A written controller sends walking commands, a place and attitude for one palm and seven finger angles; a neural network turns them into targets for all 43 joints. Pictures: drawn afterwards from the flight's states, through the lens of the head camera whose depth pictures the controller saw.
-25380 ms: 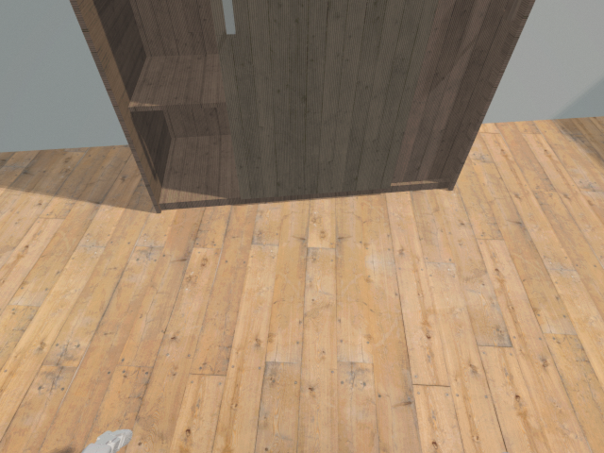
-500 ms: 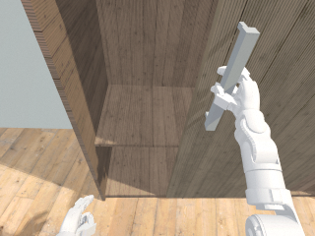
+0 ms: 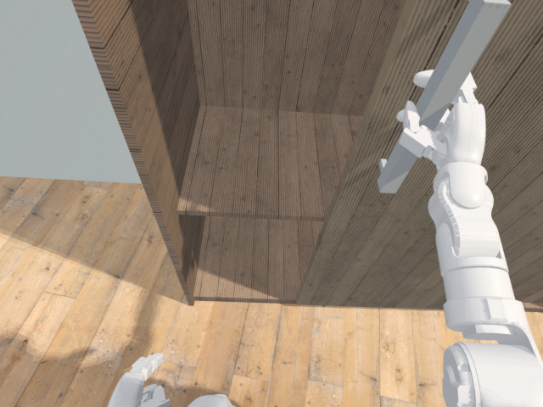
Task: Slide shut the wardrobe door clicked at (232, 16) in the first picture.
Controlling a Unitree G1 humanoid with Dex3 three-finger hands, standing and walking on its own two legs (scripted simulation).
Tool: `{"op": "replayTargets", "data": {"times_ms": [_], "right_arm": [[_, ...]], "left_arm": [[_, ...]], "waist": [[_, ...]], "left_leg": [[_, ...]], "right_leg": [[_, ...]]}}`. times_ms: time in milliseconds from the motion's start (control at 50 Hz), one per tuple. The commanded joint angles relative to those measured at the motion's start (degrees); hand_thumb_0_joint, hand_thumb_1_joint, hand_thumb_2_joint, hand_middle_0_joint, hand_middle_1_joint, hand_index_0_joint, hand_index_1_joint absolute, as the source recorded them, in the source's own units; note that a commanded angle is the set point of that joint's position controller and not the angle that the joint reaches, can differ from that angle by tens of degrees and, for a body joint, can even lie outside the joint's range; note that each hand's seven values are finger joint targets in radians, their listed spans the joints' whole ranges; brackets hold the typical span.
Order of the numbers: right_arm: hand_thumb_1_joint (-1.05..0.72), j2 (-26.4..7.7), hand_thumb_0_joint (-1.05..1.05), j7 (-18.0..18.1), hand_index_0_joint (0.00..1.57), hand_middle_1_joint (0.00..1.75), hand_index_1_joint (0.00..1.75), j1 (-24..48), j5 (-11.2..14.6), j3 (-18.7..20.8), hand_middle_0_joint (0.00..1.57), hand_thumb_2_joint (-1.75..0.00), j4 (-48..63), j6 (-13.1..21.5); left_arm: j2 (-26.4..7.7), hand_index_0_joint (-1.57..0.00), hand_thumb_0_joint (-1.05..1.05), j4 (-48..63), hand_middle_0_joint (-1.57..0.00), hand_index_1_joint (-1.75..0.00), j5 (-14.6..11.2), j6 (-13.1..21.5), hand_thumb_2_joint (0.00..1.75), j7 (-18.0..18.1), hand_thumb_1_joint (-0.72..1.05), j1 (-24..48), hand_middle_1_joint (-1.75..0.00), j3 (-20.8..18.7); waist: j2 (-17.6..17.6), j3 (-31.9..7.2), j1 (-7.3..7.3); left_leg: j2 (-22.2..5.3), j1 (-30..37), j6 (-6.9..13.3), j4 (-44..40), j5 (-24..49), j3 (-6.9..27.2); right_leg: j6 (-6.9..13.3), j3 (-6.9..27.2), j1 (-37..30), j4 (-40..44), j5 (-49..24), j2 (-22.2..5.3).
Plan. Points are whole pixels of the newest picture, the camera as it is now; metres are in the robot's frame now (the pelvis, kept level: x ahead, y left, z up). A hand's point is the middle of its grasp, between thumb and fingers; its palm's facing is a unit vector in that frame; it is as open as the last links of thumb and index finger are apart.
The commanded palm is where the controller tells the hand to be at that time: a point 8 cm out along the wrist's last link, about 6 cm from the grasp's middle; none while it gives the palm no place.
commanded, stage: step sideways, sliding the door along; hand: right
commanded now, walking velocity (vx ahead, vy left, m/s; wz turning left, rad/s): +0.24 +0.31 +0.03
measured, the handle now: (420, 107) +0.48 -0.17 +0.19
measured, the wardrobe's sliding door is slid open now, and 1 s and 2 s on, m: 0.37 0.35 0.20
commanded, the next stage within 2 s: none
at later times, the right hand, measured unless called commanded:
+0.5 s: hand (405, 128) +0.44 -0.14 +0.19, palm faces +0.26 +0.96 -0.10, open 6.6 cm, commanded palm +0.41 -0.11 +0.19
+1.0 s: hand (385, 122) +0.45 -0.12 +0.19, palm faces +0.50 +0.86 -0.04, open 7.2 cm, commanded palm +0.41 -0.06 +0.18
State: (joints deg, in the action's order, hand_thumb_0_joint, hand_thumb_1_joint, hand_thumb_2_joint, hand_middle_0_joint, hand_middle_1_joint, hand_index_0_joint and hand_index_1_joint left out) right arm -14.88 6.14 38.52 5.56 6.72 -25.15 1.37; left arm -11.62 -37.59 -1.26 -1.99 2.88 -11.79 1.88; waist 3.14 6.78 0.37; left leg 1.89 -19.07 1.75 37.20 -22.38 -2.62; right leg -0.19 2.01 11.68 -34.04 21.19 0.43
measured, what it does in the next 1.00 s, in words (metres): steps to the left: left foot, then right foot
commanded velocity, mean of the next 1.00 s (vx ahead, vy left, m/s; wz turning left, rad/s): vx -0.03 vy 0.16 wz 0.19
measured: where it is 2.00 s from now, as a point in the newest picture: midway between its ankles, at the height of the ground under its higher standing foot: outside the picture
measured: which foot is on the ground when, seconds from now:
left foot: down 0.00-0.28, up 0.30-0.70, down 0.72-0.92, up 0.94-1.00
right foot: down 0.00-0.72, up 0.74-0.90, down 0.92-1.00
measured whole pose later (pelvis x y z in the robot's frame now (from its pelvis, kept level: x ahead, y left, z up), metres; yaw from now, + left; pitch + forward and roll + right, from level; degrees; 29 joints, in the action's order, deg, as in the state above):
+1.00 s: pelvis +0.13 +0.13 +0.00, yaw -7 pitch -3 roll +2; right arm -10.0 12.3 16.9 1.3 9.9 14.5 0.8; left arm -15.1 -35.8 -2.8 5.6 -0.7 -4.9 -5.7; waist 1.5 15.6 6.4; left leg -1.7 -26.8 -0.9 61.1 -24.5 -0.4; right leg 2.8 -4.5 13.0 -37.0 20.4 -2.1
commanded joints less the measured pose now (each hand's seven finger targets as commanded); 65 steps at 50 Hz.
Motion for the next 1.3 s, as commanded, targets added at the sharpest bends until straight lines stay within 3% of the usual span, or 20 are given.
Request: {"op": "replayTargets", "data": {"times_ms": [0,40,60,120,220,240,260,300,360,440,620,660,720,760,840,900,920,980,1060,1280], "right_arm": [[-0.9,-1.7,0.0,-3.0,0.45,1.4,1.4,31.3,-1.6,-6.6,0.45,-0.9,16.8,6.5],[-0.9,-1.2,0.0,-2.8,0.45,1.4,1.4,31.5,-2.0,-6.5,0.45,-0.9,14.7,6.1],[-0.9,-1.2,0.0,-2.7,0.45,1.4,1.4,30.8,-2.1,-5.9,0.45,-0.9,13.8,6.4],[-0.9,5.8,0.0,-3.0,0.45,1.4,1.4,33.8,-2.4,-11.9,0.45,-0.9,17.2,8.9],[-0.9,8.4,0.0,-2.4,0.45,1.4,1.4,35.0,-2.6,-16.4,0.45,-0.9,23.6,11.2],[-0.9,9.2,0.0,-2.4,0.45,1.4,1.4,34.3,-2.2,-17.7,0.45,-0.9,24.4,10.9],[-0.9,10.9,0.0,-2.8,0.45,1.4,1.4,34.6,-1.2,-19.4,0.45,-0.9,27.1,10.7],[-0.9,12.7,0.0,-3.8,0.45,1.4,1.4,34.1,-0.5,-20.5,0.45,-0.9,25.4,9.9],[-0.9,10.2,0.0,-3.7,0.45,1.4,1.4,35.8,-1.9,-19.4,0.45,-0.9,32.3,9.3],[-0.9,12.1,0.0,-4.6,0.45,1.4,1.4,33.8,-3.1,-21.3,0.45,-0.9,32.8,7.7],[-0.9,5.8,0.0,-4.0,0.45,1.4,1.4,20.6,-1.9,-16.2,0.45,-0.9,37.7,6.5],[-0.9,4.0,0.0,-3.9,0.45,1.4,1.4,17.6,-2.7,-14.4,0.45,-0.9,41.0,7.3],[-0.9,-3.9,0.0,-2.0,0.45,1.4,1.4,6.3,-3.6,-8.8,0.45,-0.9,44.7,6.6],[-0.9,-0.9,0.0,-1.2,0.45,1.4,1.4,8.3,-2.3,-10.2,0.45,-0.9,54.8,7.4],[-0.9,5.1,0.0,0.1,0.45,1.4,1.4,2.0,-2.0,-13.3,0.45,-0.9,61.0,9.0],[-0.9,7.7,0.0,-0.5,0.45,1.4,1.4,-1.5,-2.3,-18.1,0.45,-0.9,65.2,10.5],[-0.9,10.6,0.0,-0.9,0.45,1.4,1.4,-2.6,-3.0,-19.5,0.45,-0.9,61.8,9.9],[-0.9,11.1,0.0,-1.4,0.45,1.4,1.4,-1.6,-3.5,-21.4,0.45,-0.9,67.8,9.5],[-0.9,15.3,0.0,-2.2,0.45,1.4,1.4,-8.0,-4.6,-26.5,0.45,-0.9,70.0,7.7],[-0.9,8.6,0.0,-2.5,0.45,1.4,1.4,-19.1,-5.6,-21.7,0.45,-0.9,71.8,8.6]], "left_arm": [[-8.1,-0.2,0.0,8.3,-0.2,-0.3,-1.0,2.6,0.9,0.7,0.9,7.2,-0.3,-2.9],[-6.0,-0.2,0.0,7.6,-0.2,-0.3,-1.2,2.9,0.9,0.8,0.9,6.9,-0.3,-3.9],[-7.8,-0.2,0.0,6.5,-0.2,-0.3,-1.5,3.7,0.9,0.9,0.9,6.0,-0.3,-5.2],[-5.3,-0.2,0.0,5.4,-0.2,-0.3,-1.1,5.2,0.9,0.7,0.9,6.3,-0.3,-3.7],[-4.5,-0.2,0.0,6.9,-0.2,-0.3,-1.1,4.8,0.9,0.4,0.9,7.4,-0.3,-3.8],[-5.5,-0.2,0.0,7.3,-0.2,-0.3,-1.4,4.7,0.9,0.2,0.9,6.2,-0.3,-4.5],[-8.5,-0.2,0.0,8.7,-0.2,-0.3,-1.2,4.6,0.9,-0.4,0.9,6.1,-0.3,-5.9],[-7.4,-0.2,0.0,10.6,-0.2,-0.3,-1.7,3.3,0.9,-2.8,0.9,8.0,-0.3,-5.2],[-7.6,-0.2,0.0,9.3,-0.2,-0.3,-1.5,2.7,0.9,-3.1,0.9,7.8,-0.3,-5.7],[-8.1,-0.2,0.0,10.6,-0.2,-0.3,-1.4,2.7,0.9,-3.9,0.9,6.9,-0.3,-6.6],[-5.8,-0.2,0.0,13.6,-0.2,-0.3,-1.6,6.0,0.9,-3.7,0.9,11.0,-0.3,-5.4],[-5.3,-0.2,0.0,13.0,-0.2,-0.3,-2.2,6.7,0.9,-4.0,0.9,10.7,-0.3,-5.1],[-2.2,-0.2,0.0,11.4,-0.2,-0.3,-1.1,8.5,0.9,-2.6,0.9,12.1,-0.3,-4.2],[-4.2,-0.2,0.0,10.1,-0.2,-0.3,-1.4,9.2,0.9,-2.4,0.9,9.8,-0.3,-5.2],[-4.6,-0.2,0.0,8.5,-0.2,-0.3,-1.9,10.3,0.9,-2.5,0.9,11.5,-0.3,-4.7],[-7.9,-0.2,0.0,12.9,-0.2,-0.3,-1.5,10.6,0.9,-3.3,0.9,13.2,-0.3,-7.8],[-7.9,-0.2,0.0,13.0,-0.2,-0.3,-1.8,11.2,0.9,-4.6,0.9,11.7,-0.3,-8.6],[-6.8,-0.2,0.0,12.2,-0.2,-0.3,-1.5,12.9,0.9,-4.5,0.9,10.8,-0.3,-7.5],[-6.5,-0.2,0.0,13.2,-0.2,-0.3,-1.0,13.2,0.9,-5.1,0.9,8.4,-0.3,-6.1],[-5.1,-0.2,0.0,15.2,-0.2,-0.3,0.8,12.8,0.9,-5.0,0.9,8.8,-0.3,-3.2]], "waist": [[-0.2,-22.7,-1.49],[-21.1,-20.6,-1.53],[-20.4,-18.3,-1.04],[-6.5,-18.7,-2.37],[-4.5,-23.7,-2.6],[-2.3,-25.3,-3.94],[10.2,-26.8,-4.07],[5.0,-24.9,-2.88],[-4.3,-21.5,-3.39],[6.7,-20.4,-3.31],[16.4,-18.6,-2.74],[8.4,-20.0,-1.46],[-19.2,-23.1,0.0],[-25.1,-21.7,-0.59],[-12.6,-27.1,-4.04],[17.9,-28.0,-0.64],[11.1,-29.0,-0.91],[2.1,-21.9,-3.27],[11.3,-19.6,-2.46],[4.3,-21.7,-1.93]], "left_leg": [[-3.6,21.1,2.7,-13.4,13.9,3.4],[-17.6,22.7,10.8,-23.1,11.2,24.7],[-19.4,19.2,11.7,-24.5,12.6,27.7],[-16.4,21.5,11.9,-17.7,30.8,15.9],[-11.4,16.7,6.9,-7.6,37.7,5.7],[-9.5,6.4,3.7,1.4,34.0,3.7],[-3.8,-10.8,-0.6,16.1,11.7,1.3],[-2.9,-19.6,0.5,39.3,-5.1,12.2],[-5.6,-30.0,-0.9,38.8,-5.0,8.4],[-5.1,-24.0,-2.9,31.2,2.7,1.0],[-1.6,-0.3,-3.0,3.0,11.0,-5.3],[-0.2,13.2,-2.4,-11.5,26.6,-5.4],[-21.1,28.4,6.8,-11.0,81.8,20.1],[-22.0,20.2,8.1,-12.2,60.5,23.2],[-15.3,18.7,4.8,-1.6,51.2,9.7],[-5.4,-5.3,-2.4,22.1,-5.3,2.8],[-3.1,-6.4,-2.2,34.3,-8.7,4.2],[-4.7,-14.3,-2.9,40.2,-5.2,4.3],[-4.3,-18.1,-3.2,26.4,-1.5,-2.2],[-2.0,1.5,-1.9,-4.5,16.3,-5.7]], "right_leg": [[5.2,3.2,3.9,-7.7,-24.2,-10.4],[1.2,-2.8,15.5,-26.9,7.1,0.9],[1.3,1.0,16.3,-35.4,9.6,0.3],[0.8,0.3,14.6,-28.0,6.0,-2.7],[1.3,-5.8,-6.5,6.6,-13.5,-3.5],[3.3,-1.8,-19.3,12.0,-23.5,-8.0],[10.2,17.6,-30.9,11.2,-45.1,-23.7],[17.4,28.0,-31.1,10.0,-46.4,-33.0],[13.5,13.5,-33.6,6.0,-45.3,-27.8],[9.6,0.6,-26.8,7.4,-43.9,-21.4],[1.9,-9.1,-22.1,-1.6,-50.5,-18.9],[0.3,-8.2,-17.0,-13.4,-44.2,-14.7],[-0.9,-2.9,10.4,-39.1,17.6,-1.5],[-1.1,2.8,10.2,-38.4,15.7,-3.6],[-0.1,-3.0,-0.8,5.4,-3.7,-2.3],[9.2,12.9,-21.3,11.9,-54.7,-26.4],[12.7,11.5,-19.3,10.7,-50.2,-27.6],[11.0,3.1,-21.2,8.4,-53.5,-23.5],[7.0,-5.4,-28.9,6.9,-57.0,-18.1],[2.6,-6.3,-25.3,0.7,-64.7,-20.2]]}}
